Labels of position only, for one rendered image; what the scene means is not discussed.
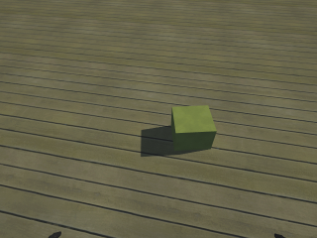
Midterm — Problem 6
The carton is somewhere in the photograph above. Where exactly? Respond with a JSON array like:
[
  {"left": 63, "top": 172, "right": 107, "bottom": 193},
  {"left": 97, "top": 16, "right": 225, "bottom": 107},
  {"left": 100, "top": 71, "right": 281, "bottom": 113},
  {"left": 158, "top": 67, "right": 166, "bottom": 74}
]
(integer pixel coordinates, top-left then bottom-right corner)
[{"left": 170, "top": 105, "right": 217, "bottom": 151}]

